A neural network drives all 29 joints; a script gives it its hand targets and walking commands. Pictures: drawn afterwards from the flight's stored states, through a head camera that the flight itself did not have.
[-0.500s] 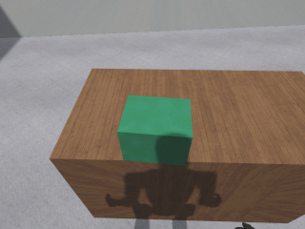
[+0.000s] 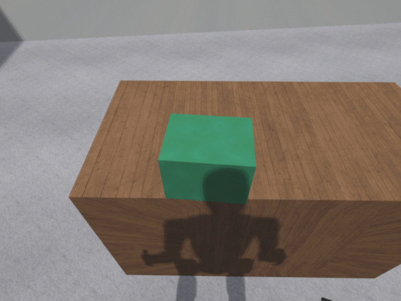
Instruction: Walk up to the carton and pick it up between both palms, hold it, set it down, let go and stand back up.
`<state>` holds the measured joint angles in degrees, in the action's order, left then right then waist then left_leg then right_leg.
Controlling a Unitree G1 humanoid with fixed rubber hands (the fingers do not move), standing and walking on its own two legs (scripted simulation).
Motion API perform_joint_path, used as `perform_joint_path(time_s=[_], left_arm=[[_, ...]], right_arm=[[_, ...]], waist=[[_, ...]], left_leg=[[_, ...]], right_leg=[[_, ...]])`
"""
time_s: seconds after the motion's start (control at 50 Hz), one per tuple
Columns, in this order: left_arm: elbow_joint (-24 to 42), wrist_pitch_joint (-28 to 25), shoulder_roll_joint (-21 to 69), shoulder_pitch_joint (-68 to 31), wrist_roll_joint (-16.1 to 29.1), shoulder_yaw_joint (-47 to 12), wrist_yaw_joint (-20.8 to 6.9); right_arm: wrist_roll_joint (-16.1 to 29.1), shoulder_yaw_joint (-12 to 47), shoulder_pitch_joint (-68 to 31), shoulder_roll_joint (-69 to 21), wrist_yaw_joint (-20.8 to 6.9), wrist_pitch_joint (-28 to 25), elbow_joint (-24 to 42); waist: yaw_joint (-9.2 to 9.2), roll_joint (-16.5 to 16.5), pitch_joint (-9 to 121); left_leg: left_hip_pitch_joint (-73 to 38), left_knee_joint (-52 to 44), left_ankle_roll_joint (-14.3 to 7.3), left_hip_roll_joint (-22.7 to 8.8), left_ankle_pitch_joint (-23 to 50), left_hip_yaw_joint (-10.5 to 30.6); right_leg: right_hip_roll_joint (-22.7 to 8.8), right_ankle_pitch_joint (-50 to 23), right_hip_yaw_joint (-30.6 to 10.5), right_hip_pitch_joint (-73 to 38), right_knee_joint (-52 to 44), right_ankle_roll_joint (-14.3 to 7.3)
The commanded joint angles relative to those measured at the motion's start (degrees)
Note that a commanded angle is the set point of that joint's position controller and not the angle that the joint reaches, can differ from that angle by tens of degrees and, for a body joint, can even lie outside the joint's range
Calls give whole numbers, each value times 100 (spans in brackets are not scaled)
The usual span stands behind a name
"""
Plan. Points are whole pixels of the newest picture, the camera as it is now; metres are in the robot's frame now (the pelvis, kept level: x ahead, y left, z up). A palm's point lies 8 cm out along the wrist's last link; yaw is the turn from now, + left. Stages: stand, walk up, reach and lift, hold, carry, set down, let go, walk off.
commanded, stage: stand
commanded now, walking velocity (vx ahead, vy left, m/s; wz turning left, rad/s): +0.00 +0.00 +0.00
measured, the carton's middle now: (208, 158) +0.46 -0.02 -0.01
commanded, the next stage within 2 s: none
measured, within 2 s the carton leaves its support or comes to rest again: neither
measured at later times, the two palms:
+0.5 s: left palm out of the picture +0.09 +0.27 -0.09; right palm out of the picture +0.10 -0.26 -0.09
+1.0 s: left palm out of the picture +0.11 +0.28 -0.09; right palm out of the picture +0.11 -0.25 -0.08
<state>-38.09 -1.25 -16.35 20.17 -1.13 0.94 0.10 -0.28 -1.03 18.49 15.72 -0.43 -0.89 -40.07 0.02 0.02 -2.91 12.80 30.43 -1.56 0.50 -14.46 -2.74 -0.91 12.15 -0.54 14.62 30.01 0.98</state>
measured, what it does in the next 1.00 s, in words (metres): stands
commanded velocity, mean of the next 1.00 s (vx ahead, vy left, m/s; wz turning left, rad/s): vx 0.00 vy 0.00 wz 0.00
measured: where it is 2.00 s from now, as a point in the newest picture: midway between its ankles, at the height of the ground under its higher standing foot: outside the picture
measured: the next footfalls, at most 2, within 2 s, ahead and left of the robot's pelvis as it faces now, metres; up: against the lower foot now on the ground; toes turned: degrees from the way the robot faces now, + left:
none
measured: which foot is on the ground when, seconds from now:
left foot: down 0.00-1.00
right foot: down 0.00-1.00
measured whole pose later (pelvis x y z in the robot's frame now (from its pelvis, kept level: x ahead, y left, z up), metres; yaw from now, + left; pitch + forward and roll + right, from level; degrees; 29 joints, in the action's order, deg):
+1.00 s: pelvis +0.00 +0.01 +0.00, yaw -1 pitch -4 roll +0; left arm -34.7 -0.7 -18.4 18.6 -0.7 0.1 -0.2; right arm 0.3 0.0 17.7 17.1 0.0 -0.2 -34.8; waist 0.2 -0.8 -3.4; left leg 12.7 32.8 -2.7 1.0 -16.4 -3.6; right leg -1.1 13.3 -2.4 14.5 31.6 2.4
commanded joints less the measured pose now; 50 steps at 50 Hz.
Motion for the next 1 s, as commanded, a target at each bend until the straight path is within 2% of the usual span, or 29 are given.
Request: perform_joint_path(time_s=[0.0, 0.02, 0.08, 0.14, 0.16, 0.22, 0.24, 0.32, 0.34, 0.36, 0.38, 0.44, 0.48, 0.5, 0.56, 0.58, 0.6, 0.64, 0.68, 0.7, 0.74, 0.78, 0.8, 0.82, 0.84, 0.88, 0.92, 0.96, 0.98], left_arm=[[473, -140, -795, 85, 30, 220, 26], [515, -146, -767, 58, 24, 220, 24], [525, -114, -832, 35, 34, 203, 28], [522, -93, -862, 131, 25, 223, 14], [542, -86, -901, 88, 35, 221, 30], [597, -97, -789, 55, 17, 185, 13], [602, -101, -937, 20, 6, 219, 19], [592, -100, -965, 46, 23, 241, -4], [640, -110, -916, -25, 20, 225, 20], [695, -119, -889, -125, 18, 177, 21], [694, -111, -899, -32, 37, 208, 33], [686, -116, -887, 23, 30, 184, 17], [737, -108, -897, -81, 29, 183, 9], [686, -106, -887, 53, 40, 192, 4], [745, -93, -1037, -160, 47, 195, 9], [779, -76, -979, -79, 43, 186, 12], [749, -72, -973, -69, 46, 176, 6], [768, -73, -1058, -50, 56, 206, -7], [744, -85, -964, -126, 17, 158, -16], [812, -80, -959, -171, 22, 182, -26], [734, -81, -1035, -44, 11, 184, -33], [802, -71, -993, -165, 45, 205, -1], [821, -84, -950, -145, 50, 165, -6], [795, -66, -964, -116, 50, 170, 8], [775, -57, -925, -58, 40, 157, 10], [785, -52, -1032, -119, 17, 185, -14], [837, -51, -1054, -223, 25, 207, -3], [847, -62, -1002, -178, 66, 179, -5], [762, -76, -1022, -154, 64, 191, 14]], right_arm=[[-13, -232, -33, 844, 41, -138, 542], [-1, -214, -36, 908, 60, -141, 524], [2, -209, 84, 861, 43, -107, 573], [17, -214, -173, 889, 51, -108, 667], [20, -219, -59, 822, 39, -95, 651], [8, -228, -173, 919, 44, -76, 731], [39, -207, -22, 871, 44, -73, 678], [33, -211, -98, 962, 53, -63, 759], [19, -197, -30, 916, 61, -74, 742], [34, -196, 32, 916, 46, -95, 781], [17, -178, 3, 913, 62, -102, 771], [5, -177, -20, 946, 62, -123, 771], [-5, -211, -150, 992, 57, -110, 865], [7, -190, -89, 981, 60, -98, 862], [31, -197, -21, 975, 44, -89, 911], [40, -212, -110, 1053, 53, -73, 873], [36, -199, -156, 1034, 56, -67, 921], [26, -202, -208, 1032, 42, -53, 951], [54, -167, -5, 966, 60, -65, 871], [32, -180, -52, 1015, 65, -56, 867], [30, -185, -184, 984, 73, -51, 968], [43, -175, -62, 1034, 66, -41, 954], [74, -185, -141, 1066, 85, -53, 974], [67, -177, -191, 1017, 91, -63, 1010], [28, -201, -109, 1062, 87, -51, 1014], [71, -183, -61, 1041, 76, -55, 941], [64, -196, -25, 1063, 67, -32, 961], [41, -162, -233, 1056, 67, -40, 1051], [35, -159, -200, 982, 59, -54, 1052]], waist=[[-4, -79, 97], [37, 143, -91], [-44, -224, -16], [60, 38, -81], [-36, -15, -10], [75, 321, -78], [-10, -107, -139], [27, -44, -193], [-23, -263, -58], [-89, -57, 73], [-6, -210, -106], [20, 15, 53], [2, 18, 158], [91, 5, 254], [-53, -200, -31], [54, 245, -265], [59, 7, -178], [77, -48, 93], [-14, 40, 85], [32, 310, 94], [97, 45, 86], [-16, -337, 262], [67, 48, -22], [37, -156, -65], [35, 108, 25], [86, 130, -35], [-44, 216, -114], [53, 18, 43], [36, -270, 79]], left_leg=[[335, -808, -35, -529, -419, 799], [439, -880, -36, -560, -475, 802], [422, -923, -49, -574, -574, 853], [443, -837, -30, -529, -706, 775], [414, -872, -1, -499, -668, 811], [436, -933, -46, -642, -748, 832], [511, -856, -1, -548, -574, 841], [502, -816, -3, -523, -646, 754], [384, -700, -9, -542, -556, 773], [520, -688, -4, -496, -556, 720], [521, -689, 1, -521, -502, 768], [394, -814, -66, -629, -371, 906], [265, -731, -19, -620, -198, 815], [171, -706, -30, -579, -149, 783], [324, -684, -11, -553, -113, 764], [544, -801, 8, -564, -353, 748], [430, -821, -20, -605, -407, 794], [300, -797, -49, -580, -336, 803], [348, -771, -31, -542, -325, 733], [461, -841, -26, -545, -475, 761], [503, -713, -12, -552, -575, 728], [285, -768, -51, -614, -431, 793], [546, -760, -56, -579, -470, 760], [434, -711, -73, -585, -337, 767], [312, -757, -67, -615, -290, 772], [531, -881, -50, -595, -551, 776], [596, -999, -40, -658, -760, 908], [405, -928, -75, -675, -597, 921], [362, -781, -79, -642, -395, 899]], right_leg=[[-421, -20, -615, -118, -527, -153], [-425, -24, -614, -139, -527, -139], [-363, 101, -519, -141, -500, -79], [-366, 170, -547, -88, -504, -84], [-361, 207, -591, -31, -454, -96], [-359, 4, -499, -112, -359, -75], [-365, -80, -554, -102, -409, -53], [-354, 64, -658, 56, -493, -55], [-365, 75, -610, -28, -489, -62], [-393, 31, -599, -213, -442, -55], [-396, 99, -669, -135, -472, -79], [-363, -107, -555, -170, -361, -81], [-390, -272, -586, -149, -350, -93], [-404, -380, -647, -202, -345, -90], [-431, -410, -678, -139, -355, -120], [-368, -246, -687, -42, -405, -78], [-376, -146, -651, -19, -392, -85], [-340, -172, -656, -131, -364, -57], [-360, -259, -624, -171, -320, -44], [-324, -138, -620, -249, -284, -58], [-350, -186, -605, -291, -330, -16], [-328, -194, -593, -193, -287, -24], [-347, -244, -644, -188, -302, -33], [-408, -434, -695, -167, -308, -48], [-361, -424, -668, -113, -261, -59], [-313, -185, -618, -226, -263, 14], [-288, -17, -592, -137, -224, -3], [-343, -152, -594, -250, -252, 1], [-376, -233, -635, -197, -281, -34]])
